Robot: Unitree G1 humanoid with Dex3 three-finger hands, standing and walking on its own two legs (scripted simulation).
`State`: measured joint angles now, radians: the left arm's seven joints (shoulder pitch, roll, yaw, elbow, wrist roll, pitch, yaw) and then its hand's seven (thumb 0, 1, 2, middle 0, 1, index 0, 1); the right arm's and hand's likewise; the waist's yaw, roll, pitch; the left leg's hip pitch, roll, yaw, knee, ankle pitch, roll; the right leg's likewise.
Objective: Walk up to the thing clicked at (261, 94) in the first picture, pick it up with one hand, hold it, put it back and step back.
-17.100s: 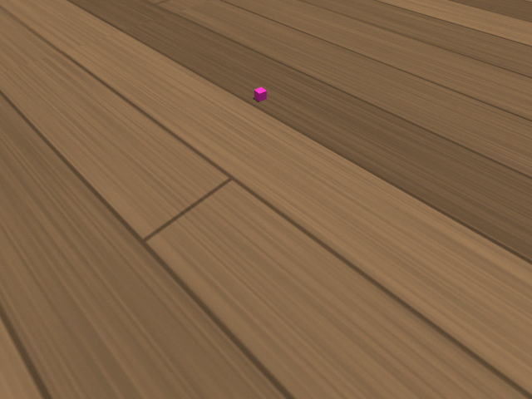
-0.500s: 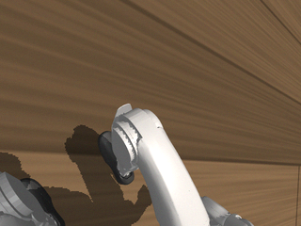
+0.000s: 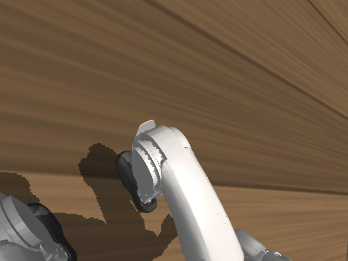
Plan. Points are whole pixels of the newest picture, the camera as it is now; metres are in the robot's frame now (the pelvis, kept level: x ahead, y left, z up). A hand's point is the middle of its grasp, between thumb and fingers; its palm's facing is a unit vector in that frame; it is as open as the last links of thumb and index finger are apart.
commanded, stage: settle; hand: left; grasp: from above
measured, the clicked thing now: out of the picture +0.48 +0.37 -0.30
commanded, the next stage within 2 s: lift in 0.54 s
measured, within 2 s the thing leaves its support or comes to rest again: leaves its support in 0.04 s
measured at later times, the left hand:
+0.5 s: hand out of the picture +0.45 +0.38 -0.18, palm faces -0.21 -0.36 -0.91, open 8.6 cm
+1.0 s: hand out of the picture +0.44 +0.37 -0.10, palm faces -0.20 -0.35 -0.91, open 8.5 cm
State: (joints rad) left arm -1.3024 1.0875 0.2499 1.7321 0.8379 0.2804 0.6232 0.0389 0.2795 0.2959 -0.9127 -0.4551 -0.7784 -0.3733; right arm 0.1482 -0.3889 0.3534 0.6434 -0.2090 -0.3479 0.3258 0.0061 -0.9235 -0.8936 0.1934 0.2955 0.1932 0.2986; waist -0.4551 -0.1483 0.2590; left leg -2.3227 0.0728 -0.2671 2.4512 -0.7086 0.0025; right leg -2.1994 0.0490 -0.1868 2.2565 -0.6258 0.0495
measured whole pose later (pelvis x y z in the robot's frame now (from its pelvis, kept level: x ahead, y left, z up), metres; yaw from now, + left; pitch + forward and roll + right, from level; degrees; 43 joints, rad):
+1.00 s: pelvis +0.01 -0.01 +0.02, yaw +8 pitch +36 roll -6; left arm -1.11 0.69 0.20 1.44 0.87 0.39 0.35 0.06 0.32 0.23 -0.95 -0.47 -0.79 -0.35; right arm 0.21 -0.32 0.08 0.79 -0.09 -0.22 0.26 0.00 -0.91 -0.90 0.19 0.30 0.19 0.30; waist -0.25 0.05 -0.09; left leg -2.27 0.07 -0.12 2.34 -0.70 -0.01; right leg -2.23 0.02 -0.07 2.26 -0.67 0.02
